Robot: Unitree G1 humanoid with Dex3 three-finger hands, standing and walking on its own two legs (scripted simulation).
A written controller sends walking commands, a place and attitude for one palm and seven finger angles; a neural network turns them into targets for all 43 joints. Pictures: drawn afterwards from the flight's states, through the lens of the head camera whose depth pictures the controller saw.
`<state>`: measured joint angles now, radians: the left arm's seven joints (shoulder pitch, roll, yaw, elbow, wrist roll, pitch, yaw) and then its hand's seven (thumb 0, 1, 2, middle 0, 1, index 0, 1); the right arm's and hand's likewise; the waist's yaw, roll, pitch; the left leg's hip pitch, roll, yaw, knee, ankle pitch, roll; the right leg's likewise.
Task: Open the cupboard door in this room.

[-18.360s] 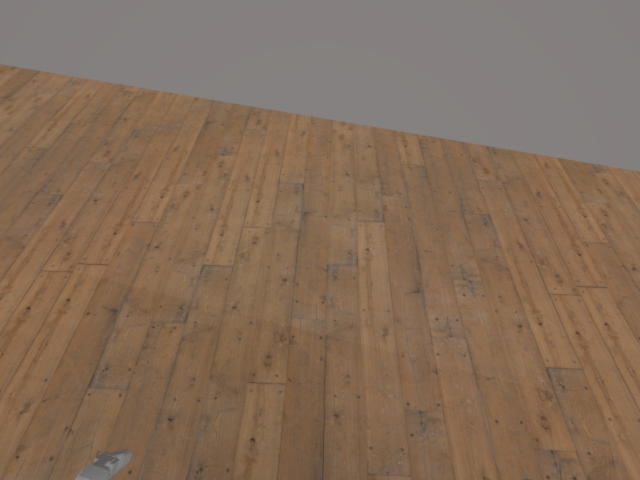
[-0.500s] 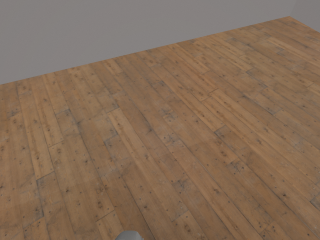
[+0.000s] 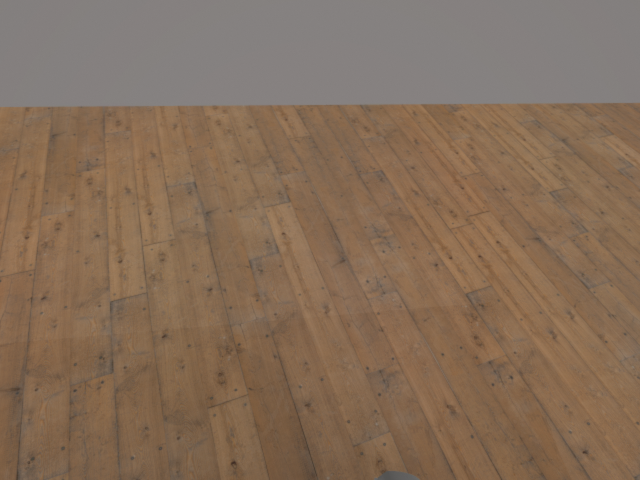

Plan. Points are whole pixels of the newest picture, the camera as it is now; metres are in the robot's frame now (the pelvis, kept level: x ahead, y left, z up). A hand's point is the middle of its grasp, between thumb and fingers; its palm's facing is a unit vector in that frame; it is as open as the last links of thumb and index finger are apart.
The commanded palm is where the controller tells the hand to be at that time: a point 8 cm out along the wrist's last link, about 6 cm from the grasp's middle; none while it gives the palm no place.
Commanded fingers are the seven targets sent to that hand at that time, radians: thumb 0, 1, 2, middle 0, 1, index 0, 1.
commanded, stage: turn or walk to find it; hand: left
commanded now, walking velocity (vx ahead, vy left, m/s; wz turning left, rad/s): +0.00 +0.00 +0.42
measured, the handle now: out of the picture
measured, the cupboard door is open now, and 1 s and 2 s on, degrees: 0 0 0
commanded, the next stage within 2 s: stand and wait in 1.38 s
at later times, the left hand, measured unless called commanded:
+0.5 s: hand out of the picture +0.02 +0.13 -0.15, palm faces +0.25 -0.93 -0.26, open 7.4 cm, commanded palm none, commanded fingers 0.00 0.90 0.90 -0.20 -0.30 -0.20 -0.30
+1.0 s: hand out of the picture -0.11 +0.21 -0.18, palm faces +0.50 -0.84 -0.23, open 7.4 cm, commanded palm none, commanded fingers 0.00 0.90 0.90 -0.20 -0.30 -0.20 -0.30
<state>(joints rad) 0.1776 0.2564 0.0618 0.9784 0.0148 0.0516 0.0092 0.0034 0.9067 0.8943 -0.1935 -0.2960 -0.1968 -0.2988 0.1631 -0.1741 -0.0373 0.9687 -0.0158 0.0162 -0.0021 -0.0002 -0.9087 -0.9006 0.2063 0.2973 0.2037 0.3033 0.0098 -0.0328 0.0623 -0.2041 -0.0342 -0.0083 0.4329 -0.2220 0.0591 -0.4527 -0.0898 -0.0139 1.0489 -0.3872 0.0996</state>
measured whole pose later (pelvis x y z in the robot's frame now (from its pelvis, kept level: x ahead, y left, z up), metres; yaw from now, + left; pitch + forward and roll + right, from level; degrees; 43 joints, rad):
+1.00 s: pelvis -0.05 +0.00 +0.00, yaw +27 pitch +0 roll -2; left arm 0.20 0.27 0.06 0.98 0.01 0.05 0.01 0.00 0.91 0.89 -0.19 -0.30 -0.20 -0.30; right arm 0.12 -0.19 -0.03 0.95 -0.01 0.01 -0.01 0.00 -0.91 -0.90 0.20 0.30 0.20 0.30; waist 0.03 -0.03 0.08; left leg -0.19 -0.02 0.00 0.46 -0.26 0.05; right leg -0.46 -0.09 -0.03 1.10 -0.41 0.09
